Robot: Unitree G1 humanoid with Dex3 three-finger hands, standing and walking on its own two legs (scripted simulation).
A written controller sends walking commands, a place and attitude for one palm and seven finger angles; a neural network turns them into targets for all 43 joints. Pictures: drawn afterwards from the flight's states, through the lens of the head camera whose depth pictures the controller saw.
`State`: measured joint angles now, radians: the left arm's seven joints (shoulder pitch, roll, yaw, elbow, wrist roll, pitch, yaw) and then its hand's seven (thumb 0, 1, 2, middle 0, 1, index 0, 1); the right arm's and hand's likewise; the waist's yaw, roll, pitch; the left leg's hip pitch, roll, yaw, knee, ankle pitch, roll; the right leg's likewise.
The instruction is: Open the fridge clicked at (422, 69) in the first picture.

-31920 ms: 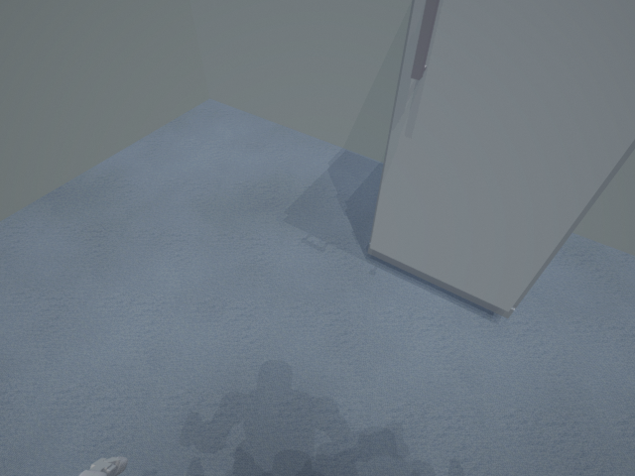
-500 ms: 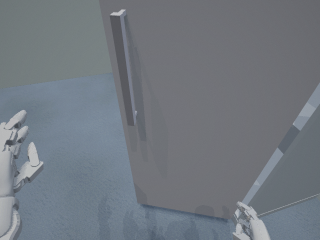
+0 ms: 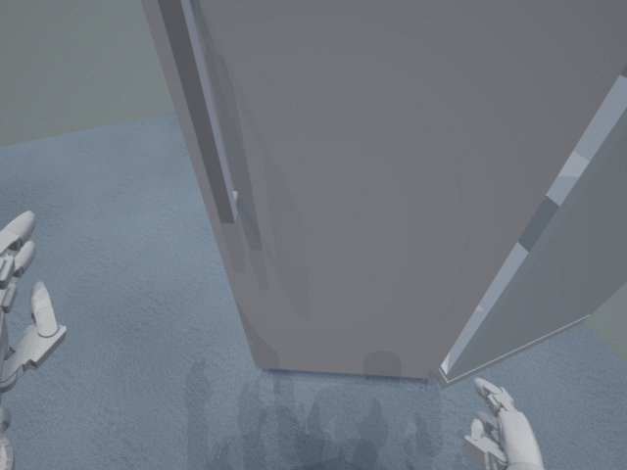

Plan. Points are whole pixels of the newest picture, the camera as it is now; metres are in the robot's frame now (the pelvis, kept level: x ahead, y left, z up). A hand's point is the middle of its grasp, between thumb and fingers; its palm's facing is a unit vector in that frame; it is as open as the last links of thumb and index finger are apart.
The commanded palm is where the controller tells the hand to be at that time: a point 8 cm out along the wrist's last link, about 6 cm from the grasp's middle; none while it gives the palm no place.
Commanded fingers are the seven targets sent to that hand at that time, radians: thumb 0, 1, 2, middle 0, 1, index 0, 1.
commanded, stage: step back with the hand held close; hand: left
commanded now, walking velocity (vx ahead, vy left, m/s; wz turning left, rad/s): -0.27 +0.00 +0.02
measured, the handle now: (210, 120) +0.48 +0.17 +0.21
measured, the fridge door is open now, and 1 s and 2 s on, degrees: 63 63 63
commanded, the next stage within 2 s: stop stepping back and stand still in 1.14 s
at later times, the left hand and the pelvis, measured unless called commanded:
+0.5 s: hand out of the picture +0.11 +0.29 +0.15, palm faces +0.53 -0.73 -0.44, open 7.4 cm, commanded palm +0.04 +0.32 +0.18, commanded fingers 0.00 0.90 0.90 -0.20 -0.30 -0.20 -0.30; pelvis -0.08 +0.01 -0.02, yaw +4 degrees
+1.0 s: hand out of the picture +0.02 +0.30 +0.16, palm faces +0.53 -0.73 -0.44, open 7.4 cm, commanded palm -0.06 +0.33 +0.18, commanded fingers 0.00 0.90 0.90 -0.20 -0.30 -0.20 -0.30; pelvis -0.17 +0.01 -0.02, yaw +6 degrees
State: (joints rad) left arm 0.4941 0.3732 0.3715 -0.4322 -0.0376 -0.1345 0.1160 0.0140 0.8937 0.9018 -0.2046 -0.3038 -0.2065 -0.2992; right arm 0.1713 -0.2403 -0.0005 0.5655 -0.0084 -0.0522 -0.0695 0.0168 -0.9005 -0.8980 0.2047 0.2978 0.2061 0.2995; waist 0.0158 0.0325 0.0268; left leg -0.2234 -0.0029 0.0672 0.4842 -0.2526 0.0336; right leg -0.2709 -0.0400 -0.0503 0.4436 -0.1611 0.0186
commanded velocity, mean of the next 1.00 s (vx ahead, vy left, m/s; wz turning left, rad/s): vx -0.34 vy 0.00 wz -0.08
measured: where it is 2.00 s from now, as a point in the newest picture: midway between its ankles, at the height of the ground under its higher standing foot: outside the picture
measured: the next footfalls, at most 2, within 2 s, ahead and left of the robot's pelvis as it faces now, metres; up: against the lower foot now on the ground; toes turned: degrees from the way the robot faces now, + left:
left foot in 0.92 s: -0.12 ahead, +0.13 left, +0.00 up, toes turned +10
right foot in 1.26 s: -0.27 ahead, -0.12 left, +0.00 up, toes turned -3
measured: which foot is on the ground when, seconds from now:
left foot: down 0.00-0.74, up 0.76-0.90, down 0.92-1.00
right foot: down 0.00-0.92, up 0.94-1.00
